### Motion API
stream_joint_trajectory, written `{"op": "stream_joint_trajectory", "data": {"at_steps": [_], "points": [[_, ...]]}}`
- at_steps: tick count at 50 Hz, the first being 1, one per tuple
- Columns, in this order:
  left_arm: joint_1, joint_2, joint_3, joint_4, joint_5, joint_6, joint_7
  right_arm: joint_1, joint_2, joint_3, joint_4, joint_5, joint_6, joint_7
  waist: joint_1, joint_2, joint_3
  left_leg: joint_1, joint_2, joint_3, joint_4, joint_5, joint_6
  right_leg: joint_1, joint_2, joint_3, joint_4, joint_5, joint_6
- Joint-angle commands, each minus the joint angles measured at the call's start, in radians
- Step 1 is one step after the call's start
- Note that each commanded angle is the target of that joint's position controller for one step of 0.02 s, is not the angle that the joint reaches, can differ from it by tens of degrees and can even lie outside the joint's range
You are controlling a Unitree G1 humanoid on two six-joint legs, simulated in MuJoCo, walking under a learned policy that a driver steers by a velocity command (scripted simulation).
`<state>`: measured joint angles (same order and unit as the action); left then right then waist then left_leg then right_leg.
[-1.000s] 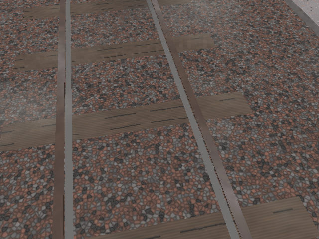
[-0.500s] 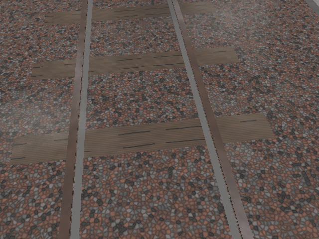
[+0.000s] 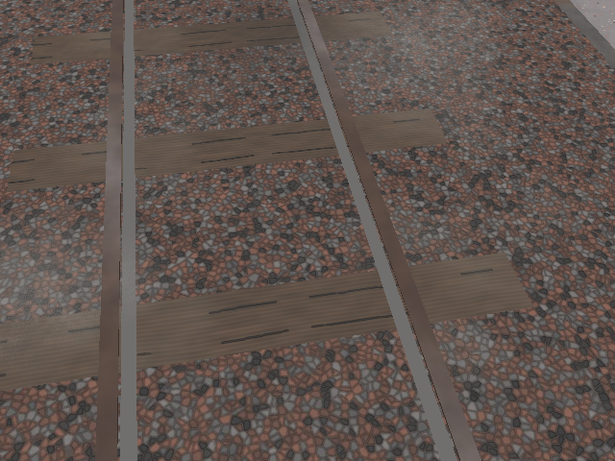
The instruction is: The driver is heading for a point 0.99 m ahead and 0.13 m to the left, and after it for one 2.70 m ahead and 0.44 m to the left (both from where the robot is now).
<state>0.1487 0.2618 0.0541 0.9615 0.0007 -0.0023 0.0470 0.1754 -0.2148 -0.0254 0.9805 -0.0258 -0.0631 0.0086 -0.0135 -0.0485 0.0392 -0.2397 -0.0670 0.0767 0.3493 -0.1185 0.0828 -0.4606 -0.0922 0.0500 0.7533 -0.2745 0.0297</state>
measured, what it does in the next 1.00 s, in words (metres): walks ahead: right foot, then left foot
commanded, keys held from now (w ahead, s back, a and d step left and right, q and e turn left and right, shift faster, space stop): no key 0.10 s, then w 0.32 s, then no key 0.02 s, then q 0.56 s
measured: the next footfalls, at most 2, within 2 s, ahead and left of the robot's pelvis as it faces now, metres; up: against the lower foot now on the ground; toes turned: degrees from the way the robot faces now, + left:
right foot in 0.10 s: +0.13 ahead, -0.15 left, +0.00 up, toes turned -3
left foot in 0.76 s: +0.37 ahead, +0.06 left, +0.00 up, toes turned +7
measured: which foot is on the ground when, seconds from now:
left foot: down 0.00-0.38, up 0.40-0.74, down 0.76-1.00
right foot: up 0.00-0.08, down 0.10-0.76, up 0.78-1.00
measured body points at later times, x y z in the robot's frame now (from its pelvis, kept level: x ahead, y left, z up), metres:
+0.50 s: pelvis +0.14 -0.05 +0.00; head +0.15 -0.07 +0.45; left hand +0.14 +0.22 -0.14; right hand +0.22 -0.33 -0.14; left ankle +0.09 +0.07 -0.66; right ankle +0.09 -0.15 -0.74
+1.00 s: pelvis +0.25 -0.02 -0.01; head +0.30 +0.00 +0.44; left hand +0.35 +0.28 -0.13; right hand +0.44 -0.27 -0.12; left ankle +0.33 +0.06 -0.74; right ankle +0.32 -0.18 -0.69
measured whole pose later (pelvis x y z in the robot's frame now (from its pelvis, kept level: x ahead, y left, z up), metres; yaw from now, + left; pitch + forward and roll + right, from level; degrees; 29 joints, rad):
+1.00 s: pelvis +0.25 -0.02 -0.01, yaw +14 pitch +2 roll -1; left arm 0.05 0.29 0.07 0.87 0.01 -0.02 0.06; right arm 0.13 -0.28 -0.08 0.81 0.00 0.00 -0.01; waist -0.03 0.00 0.07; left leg -0.40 -0.11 -0.07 0.44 -0.06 0.09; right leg -0.54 -0.01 0.09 0.97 -0.41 0.05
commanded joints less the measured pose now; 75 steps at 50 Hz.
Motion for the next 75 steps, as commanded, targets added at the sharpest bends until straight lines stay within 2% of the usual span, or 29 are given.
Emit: {"op": "stream_joint_trajectory", "data": {"at_steps": [1,4,6,8,14,17,19,20,21,25,30,36,37,38,39,40,41,43,44,46,51,60,61,62,63,64,66,71,75], "points": [[0.048,0.078,0.016,-0.015,-0.001,0.012,0.003,-0.055,-0.163,-0.028,-0.051,0.006,0.002,-0.015,0.025,0.132,-0.088,-0.051,0.275,-0.198,-0.154,0.005,0.132,0.178,0.000,-0.005,-0.102,0.042,0.001],[0.043,0.071,0.014,-0.002,0.016,0.004,-0.001,-0.045,-0.129,-0.014,-0.035,0.024,0.017,-0.017,0.047,0.095,-0.042,-0.075,0.225,-0.199,-0.116,-0.175,0.072,0.280,0.011,-0.021,-0.321,0.165,-0.022],[0.055,0.141,0.023,0.005,0.011,-0.001,0.003,0.032,-0.121,-0.013,-0.021,0.010,0.014,-0.012,-0.005,0.000,-0.059,-0.094,0.133,-0.150,-0.058,-0.243,0.007,0.348,-0.046,0.026,-0.317,0.287,-0.053],[0.049,0.112,0.029,0.027,-0.013,-0.004,-0.006,0.000,-0.152,-0.025,-0.031,0.026,0.027,-0.024,0.008,-0.020,-0.032,-0.032,0.081,-0.091,-0.017,-0.370,0.003,0.203,0.025,-0.006,-0.325,-0.131,-0.078],[-0.054,0.053,0.012,-0.010,-0.014,-0.084,-0.034,0.112,-0.221,-0.062,-0.009,0.044,0.008,-0.029,-0.031,0.145,0.047,0.144,0.364,-0.443,-0.128,-0.485,0.173,-0.087,0.040,-0.074,-0.102,-0.072,-0.095],[0.039,0.057,0.016,0.032,-0.024,-0.105,-0.052,0.041,-0.203,-0.062,-0.037,0.053,0.000,-0.019,0.042,0.143,0.005,0.095,0.333,-0.342,-0.052,-0.218,0.135,0.074,0.043,-0.085,-0.205,-0.047,-0.130],[0.249,0.143,0.047,0.113,-0.022,-0.103,-0.046,-0.097,-0.144,-0.044,-0.099,0.057,-0.007,-0.010,0.134,0.002,-0.042,-0.163,0.162,-0.107,0.228,-0.015,0.024,0.408,-0.043,0.095,-0.367,-0.007,-0.190],[0.365,0.248,0.078,0.145,-0.027,-0.100,-0.044,-0.117,-0.106,-0.035,-0.135,0.044,-0.028,-0.008,0.154,-0.223,-0.076,-0.428,0.019,0.026,0.537,-0.100,-0.054,0.659,-0.207,0.402,-0.465,0.085,-0.287],[0.382,0.172,0.053,0.140,-0.015,-0.105,-0.047,-0.119,-0.134,-0.041,-0.127,0.040,-0.040,-0.006,0.161,-0.189,-0.086,-0.599,0.018,-0.065,0.733,-0.425,-0.061,0.754,-0.285,0.518,-0.480,0.231,-0.328],[0.193,0.075,0.012,0.076,0.000,-0.105,-0.040,-0.060,-0.125,-0.051,-0.082,0.068,-0.024,0.004,0.051,-0.024,-0.007,-0.571,0.109,-0.160,0.747,-0.248,-0.033,0.592,-0.210,0.139,-0.444,0.681,-0.201],[0.112,0.135,0.016,0.045,0.014,-0.078,-0.002,-0.174,-0.055,-0.029,-0.142,0.042,0.014,0.013,0.040,-0.070,0.005,-0.259,0.069,-0.016,0.352,0.037,-0.071,0.340,-0.093,-0.126,-0.499,0.744,-0.149],[0.050,0.167,0.039,0.021,-0.023,-0.056,0.022,-0.057,-0.156,-0.070,-0.154,0.034,0.037,0.038,-0.045,-0.064,-0.074,-0.079,0.038,0.000,0.224,0.038,0.008,0.390,-0.142,-0.152,-0.260,0.837,-0.122],[0.048,0.160,0.039,0.009,-0.019,-0.049,0.022,0.021,-0.189,-0.092,-0.132,0.031,0.038,0.035,-0.078,-0.019,-0.114,0.024,0.008,0.005,0.171,0.082,0.035,0.368,-0.101,-0.170,-0.113,0.791,-0.095],[0.083,0.157,0.038,-0.006,0.003,-0.048,0.017,0.081,-0.255,-0.114,-0.134,0.028,0.040,0.018,-0.095,0.121,-0.167,0.194,0.114,-0.168,0.129,0.405,0.091,0.224,-0.030,-0.194,0.143,0.515,-0.033],[0.156,0.053,0.010,-0.028,0.050,-0.053,0.000,0.062,-0.312,-0.112,-0.159,0.017,0.045,0.003,-0.005,0.344,-0.259,0.405,0.357,-0.541,0.156,0.821,0.266,-0.053,0.161,-0.161,0.505,-0.419,0.032],[0.189,0.072,0.010,-0.035,0.009,-0.061,-0.020,0.080,-0.279,-0.097,-0.174,0.010,0.041,0.011,-0.027,0.287,-0.423,0.427,0.437,-0.734,0.036,0.494,0.365,-0.100,0.167,0.042,0.653,-0.453,0.019],[0.105,0.112,0.021,-0.057,-0.024,-0.060,-0.023,-0.001,-0.246,-0.092,-0.202,0.021,0.033,0.010,-0.027,0.193,-0.294,0.326,0.389,-0.671,-0.012,0.264,0.321,-0.182,0.129,0.050,0.662,-0.370,0.004],[0.019,0.141,0.034,-0.073,-0.008,-0.040,0.002,-0.106,-0.191,-0.077,-0.228,0.037,0.032,-0.001,0.001,0.041,-0.135,0.087,0.299,-0.530,-0.067,0.019,0.208,-0.169,0.061,0.042,0.522,-0.222,0.000],[0.017,0.153,0.042,-0.084,0.005,-0.028,0.012,-0.120,-0.191,-0.077,-0.233,0.030,0.035,-0.006,0.022,0.055,-0.119,0.001,0.266,-0.499,-0.079,-0.024,0.188,-0.108,0.049,0.050,0.447,-0.190,-0.002],[0.028,0.127,0.041,-0.093,0.013,-0.018,0.018,-0.115,-0.201,-0.081,-0.239,0.013,0.042,-0.015,0.034,0.122,-0.122,-0.070,0.217,-0.451,-0.091,-0.012,0.174,-0.038,0.068,0.033,0.334,-0.150,0.002],[-0.020,0.108,0.032,-0.125,0.011,-0.012,0.022,-0.084,-0.237,-0.099,-0.259,0.030,0.058,-0.039,0.011,0.154,-0.147,-0.069,0.190,-0.483,-0.097,-0.163,0.154,-0.018,0.097,0.044,0.120,-0.070,0.038],[0.045,0.117,0.025,-0.117,0.002,-0.040,-0.021,-0.031,-0.181,-0.066,-0.256,0.031,0.096,-0.053,0.033,0.168,-0.134,-0.083,0.142,-0.471,0.008,-0.172,0.061,0.264,0.085,-0.009,-0.337,0.073,-0.022],[0.060,0.175,0.034,-0.123,0.023,-0.041,-0.021,0.010,-0.150,-0.056,-0.252,0.027,0.094,-0.054,0.017,0.051,-0.130,-0.157,0.079,-0.397,0.141,-0.255,0.005,0.336,-0.065,0.132,-0.414,0.102,-0.077],[0.031,0.246,0.045,-0.128,0.052,-0.037,-0.019,-0.012,-0.144,-0.059,-0.286,0.034,0.083,-0.050,-0.024,-0.191,-0.071,-0.279,-0.064,-0.216,0.283,-0.365,-0.042,0.282,-0.219,0.350,-0.485,0.186,-0.212],[-0.003,0.188,0.032,-0.152,0.067,-0.043,-0.017,-0.040,-0.210,-0.077,-0.287,0.019,0.070,-0.048,0.009,-0.199,-0.083,-0.248,-0.038,-0.231,0.474,-0.454,-0.079,0.219,-0.291,0.430,-0.503,0.241,-0.305],[-0.034,0.174,0.029,-0.166,0.051,-0.048,-0.012,-0.029,-0.243,-0.093,-0.270,0.030,0.068,-0.043,0.002,-0.143,-0.085,-0.259,-0.038,-0.243,0.598,-0.427,-0.091,0.235,-0.258,0.375,-0.483,0.283,-0.300],[-0.059,0.156,0.026,-0.166,0.009,-0.050,-0.008,0.019,-0.202,-0.092,-0.226,0.030,0.082,-0.048,-0.015,-0.080,-0.083,-0.291,-0.023,-0.244,0.696,-0.360,-0.126,0.292,-0.181,0.262,-0.439,0.332,-0.236],[-0.009,0.124,0.011,-0.122,0.008,-0.027,-0.013,-0.044,-0.083,-0.046,-0.220,0.034,0.086,-0.041,0.032,-0.126,-0.095,-0.118,0.046,-0.114,0.372,-0.307,-0.171,0.319,-0.086,0.120,-0.392,0.435,-0.203],[0.048,0.146,0.012,-0.091,-0.012,-0.022,-0.021,-0.006,-0.142,-0.058,-0.180,0.037,0.087,-0.038,0.017,-0.105,-0.080,0.092,0.051,-0.102,-0.027,-0.002,-0.118,0.285,-0.074,0.139,-0.359,0.407,-0.166]]}}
